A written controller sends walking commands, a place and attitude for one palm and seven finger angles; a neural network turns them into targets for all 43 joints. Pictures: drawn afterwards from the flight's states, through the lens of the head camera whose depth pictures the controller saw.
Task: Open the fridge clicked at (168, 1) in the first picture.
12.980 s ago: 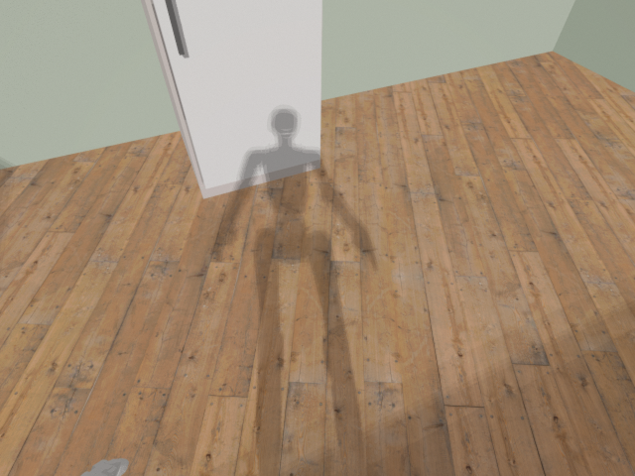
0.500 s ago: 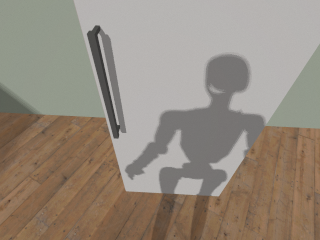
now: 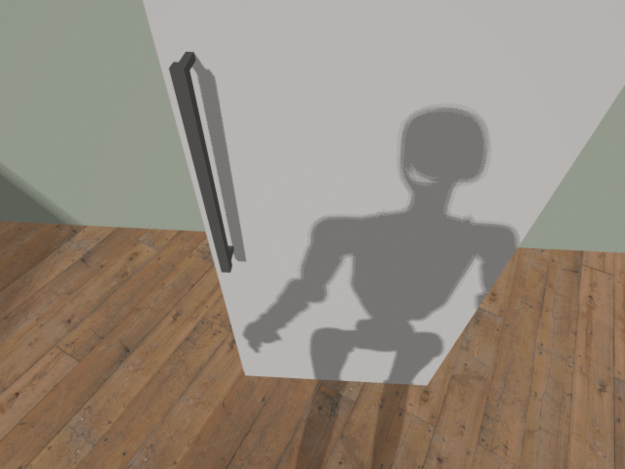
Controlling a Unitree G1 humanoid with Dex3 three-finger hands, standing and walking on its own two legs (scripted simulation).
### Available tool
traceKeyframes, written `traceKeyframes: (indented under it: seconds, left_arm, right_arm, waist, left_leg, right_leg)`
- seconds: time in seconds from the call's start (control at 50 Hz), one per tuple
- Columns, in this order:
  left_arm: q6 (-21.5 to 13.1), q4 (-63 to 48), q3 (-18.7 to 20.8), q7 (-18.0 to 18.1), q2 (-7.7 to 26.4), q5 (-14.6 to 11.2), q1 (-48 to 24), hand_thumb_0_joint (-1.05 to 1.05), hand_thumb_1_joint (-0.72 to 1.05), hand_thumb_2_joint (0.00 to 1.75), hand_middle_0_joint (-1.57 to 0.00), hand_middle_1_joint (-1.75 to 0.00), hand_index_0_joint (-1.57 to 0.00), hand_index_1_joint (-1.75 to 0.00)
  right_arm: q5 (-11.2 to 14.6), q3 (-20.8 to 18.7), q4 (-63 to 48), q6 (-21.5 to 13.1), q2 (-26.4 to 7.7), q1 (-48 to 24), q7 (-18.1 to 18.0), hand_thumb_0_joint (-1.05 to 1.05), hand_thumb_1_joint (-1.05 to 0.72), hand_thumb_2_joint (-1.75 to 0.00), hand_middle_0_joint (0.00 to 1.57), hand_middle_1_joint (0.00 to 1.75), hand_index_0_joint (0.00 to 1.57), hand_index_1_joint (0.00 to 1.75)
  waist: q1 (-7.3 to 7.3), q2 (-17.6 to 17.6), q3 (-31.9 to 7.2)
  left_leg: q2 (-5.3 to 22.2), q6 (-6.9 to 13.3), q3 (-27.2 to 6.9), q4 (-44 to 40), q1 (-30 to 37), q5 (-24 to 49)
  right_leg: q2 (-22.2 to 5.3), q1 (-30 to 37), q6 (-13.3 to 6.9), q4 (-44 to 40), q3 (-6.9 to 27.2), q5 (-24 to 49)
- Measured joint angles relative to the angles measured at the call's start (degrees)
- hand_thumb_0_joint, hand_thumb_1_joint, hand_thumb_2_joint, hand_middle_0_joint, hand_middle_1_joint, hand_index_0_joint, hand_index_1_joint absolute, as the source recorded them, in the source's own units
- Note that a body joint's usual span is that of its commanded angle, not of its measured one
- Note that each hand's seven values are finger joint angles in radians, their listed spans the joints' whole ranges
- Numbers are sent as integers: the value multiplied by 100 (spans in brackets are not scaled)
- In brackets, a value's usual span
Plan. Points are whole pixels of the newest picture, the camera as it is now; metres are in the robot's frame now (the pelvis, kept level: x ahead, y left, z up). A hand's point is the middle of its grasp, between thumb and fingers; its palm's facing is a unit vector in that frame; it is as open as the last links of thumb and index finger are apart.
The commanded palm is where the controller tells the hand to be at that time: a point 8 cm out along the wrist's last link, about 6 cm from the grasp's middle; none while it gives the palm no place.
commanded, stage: look again from close up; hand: left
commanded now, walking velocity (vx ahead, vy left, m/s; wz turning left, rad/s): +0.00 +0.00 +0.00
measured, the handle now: (211, 184) +0.48 +0.19 +0.10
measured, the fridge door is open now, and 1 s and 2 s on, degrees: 0 0 0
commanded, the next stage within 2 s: raise the hand to about handle height in 0.38 s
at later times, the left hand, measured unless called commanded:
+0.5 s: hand out of the picture +0.07 +0.25 -0.16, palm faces -0.02 -0.94 -0.34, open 7.4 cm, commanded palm +0.10 +0.29 -0.08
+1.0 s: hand (123, 445) +0.16 +0.24 -0.04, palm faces +0.06 -1.00 -0.04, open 9.2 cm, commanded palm +0.14 +0.30 -0.02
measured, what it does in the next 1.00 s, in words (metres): lowers itself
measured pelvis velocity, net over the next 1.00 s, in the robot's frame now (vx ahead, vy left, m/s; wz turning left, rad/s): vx -0.04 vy -0.01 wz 0.03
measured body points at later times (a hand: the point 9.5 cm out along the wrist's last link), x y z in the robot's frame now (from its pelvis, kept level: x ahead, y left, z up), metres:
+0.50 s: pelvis +0.00 +0.00 +0.00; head +0.01 +0.00 +0.45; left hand +0.07 +0.29 -0.14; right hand +0.07 -0.30 -0.14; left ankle -0.04 +0.10 -0.75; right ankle +0.02 -0.11 -0.75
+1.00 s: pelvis -0.04 -0.01 -0.09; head +0.02 +0.00 +0.35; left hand +0.15 +0.30 -0.04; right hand +0.18 -0.24 -0.15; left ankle -0.04 +0.10 -0.75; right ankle +0.02 -0.11 -0.75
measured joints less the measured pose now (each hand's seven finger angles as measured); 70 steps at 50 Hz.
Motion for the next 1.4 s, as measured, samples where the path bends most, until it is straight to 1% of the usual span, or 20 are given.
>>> traceKeyframes:
  seconds: [0.5,0.52,0.54,0.56,0.6,0.64,0.68,0.72,0.74,0.76,0.78,0.82,0.86,0.9,0.96,1.04,1.12,1.18,1.28,1.4]
  left_arm:
    - [-39,-15,21,48,-16,-6,16,0,90,90,-20,-30,-21,-30]
    - [145,-722,392,-28,-99,-175,234,1,90,90,-20,-30,-21,-30]
    - [113,-1630,717,-96,-180,-300,452,1,90,89,-20,-30,-21,-30]
    - [-72,-2469,917,-139,-246,-478,636,1,89,89,-21,-30,-21,-30]
    - [-639,-3580,1222,-292,-361,-888,804,2,88,89,-21,-31,-21,-31]
    - [-1429,-4059,1514,-653,-403,-1267,800,1,86,88,-21,-33,-21,-32]
    - [-2290,-4187,1748,-1192,-379,-1615,788,1,83,86,-21,-35,-21,-34]
    - [-3074,-4138,1911,-1867,-317,-1892,770,1,80,85,-21,-37,-21,-36]
    - [-3369,-4062,1988,-2255,-277,-2010,751,0,78,84,-21,-38,-21,-38]
    - [-3533,-3990,2061,-2634,-234,-2125,731,0,76,83,-21,-39,-21,-39]
    - [-3561,-3950,2128,-2967,-194,-2247,724,0,74,83,-21,-40,-21,-40]
    - [-3337,-3987,2238,-3414,-167,-2514,753,0,70,81,-22,-43,-22,-43]
    - [-3004,-4184,2327,-3544,-204,-2678,798,1,65,79,-22,-46,-22,-46]
    - [-2735,-4520,2338,-3431,-259,-2681,847,1,60,77,-22,-49,-23,-49]
    - [-2427,-5166,2209,-3140,-286,-2480,905,1,54,74,-23,-53,-23,-53]
    - [-2049,-5683,2074,-2940,-121,-2255,843,1,44,70,-23,-59,-24,-59]
    - [-1705,-5687,2191,-2852,122,-2308,741,1,35,66,-24,-65,-24,-65]
    - [-1551,-5622,2312,-2791,215,-2404,734,1,28,63,-25,-70,-25,-69]
    - [-1484,-5713,2267,-2705,165,-2415,795,1,17,58,-25,-77,-25,-77]
    - [-1380,-5883,2125,-2572,85,-2269,778,0,3,52,-26,-86,-27,-86]
  right_arm:
    - [10,-12,-42,1,-8,7,1,1,-90,-90,20,30,20,30]
    - [71,-60,-319,-24,15,112,-51,1,-90,-90,20,30,20,30]
    - [127,-103,-670,-184,58,297,-153,1,-90,-90,20,30,20,30]
    - [129,-141,-1005,-383,106,478,-226,1,-90,-90,20,30,20,30]
    - [148,-206,-1512,-746,220,680,-241,1,-91,-90,20,30,20,30]
    - [146,-239,-1874,-1001,364,649,-170,1,-91,-90,20,30,20,30]
    - [162,-218,-2197,-1203,492,514,-73,1,-90,-90,20,30,20,30]
    - [185,-176,-2511,-1399,557,362,1,1,-90,-90,20,30,20,30]
    - [204,-153,-2666,-1490,555,292,29,1,-90,-90,20,30,20,30]
    - [219,-133,-2822,-1557,533,238,41,1,-90,-90,20,30,20,30]
    - [236,-115,-2973,-1599,498,202,34,1,-90,-90,20,30,20,30]
    - [270,-92,-3221,-1643,417,171,-36,1,-90,-90,20,30,20,30]
    - [279,-87,-3357,-1668,341,184,-139,1,-90,-90,20,30,20,30]
    - [277,-83,-3381,-1684,292,212,-233,1,-90,-90,20,30,20,30]
    - [249,-52,-3300,-1698,290,272,-329,1,-90,-90,20,30,20,30]
    - [254,34,-3163,-1636,417,344,-372,1,-90,-90,20,30,20,30]
    - [279,132,-3145,-1554,540,473,-377,2,-90,-90,20,30,20,30]
    - [285,164,-3173,-1544,550,611,-364,2,-90,-90,20,30,20,30]
    - [294,143,-3183,-1615,430,808,-357,2,-90,-90,20,30,20,30]
    - [299,106,-3142,-1655,334,831,-400,2,-90,-90,20,30,20,30]
  waist:
    - [10,30,-11]
    - [17,31,35]
    - [90,16,129]
    - [140,13,169]
    - [114,35,59]
    - [51,12,-158]
    - [15,-54,-387]
    - [2,-119,-571]
    - [7,-138,-628]
    - [24,-147,-668]
    - [51,-151,-698]
    - [127,-147,-717]
    - [219,-115,-691]
    - [295,-65,-634]
    - [349,4,-571]
    - [273,68,-563]
    - [129,116,-609]
    - [69,151,-650]
    - [70,198,-696]
    - [108,171,-682]
  left_leg:
    - [29,-20,9,94,-81,-38]
    - [32,-18,22,239,-146,-107]
    - [16,-20,39,333,-142,-160]
    - [-4,-25,36,428,-172,-204]
    - [-31,-23,-24,775,-469,-328]
    - [-30,-23,-30,1345,-1036,-544]
    - [-6,-41,32,2043,-1744,-823]
    - [27,-21,83,2830,-2513,-1131]
    - [48,-30,92,3225,-2874,-1291]
    - [68,-55,93,3594,-3203,-1443]
    - [86,-53,87,3925,-3489,-1577]
    - [118,-62,51,4455,-3909,-1797]
    - [157,-63,-30,4822,-4154,-1964]
    - [189,-77,-134,5051,-4269,-2059]
    - [213,-72,-273,5155,-4313,-2101]
    - [216,-54,-358,4982,-4224,-2009]
    - [212,-29,-330,4656,-4040,-1863]
    - [200,1,-270,4418,-3879,-1774]
    - [151,67,-191,4138,-3637,-1694]
    - [101,118,-146,3900,-3346,-1643]
  right_leg:
    - [23,-73,-13,63,6,-26]
    - [19,-138,-19,198,19,-77]
    - [-3,-177,-33,366,38,-153]
    - [-32,-234,-44,532,40,-239]
    - [-89,-494,-49,865,-17,-400]
    - [-122,-1036,-60,1375,-23,-589]
    - [-135,-1768,-91,2054,42,-826]
    - [-141,-2555,-106,2811,100,-1088]
    - [-139,-2914,-150,3175,115,-1224]
    - [-142,-3240,-134,3516,123,-1346]
    - [-142,-3520,-138,3820,121,-1460]
    - [-139,-3914,-167,4286,94,-1646]
    - [-121,-4100,-179,4561,19,-1773]
    - [-105,-4135,-189,4678,-82,-1838]
    - [-88,-4069,-188,4647,-219,-1843]
    - [-73,-3896,-166,4371,-306,-1727]
    - [-56,-3702,-127,4020,-283,-1566]
    - [-52,-3557,-92,3789,-227,-1465]
    - [-79,-3337,-21,3529,-148,-1376]
    - [-111,-3057,39,3310,-102,-1326]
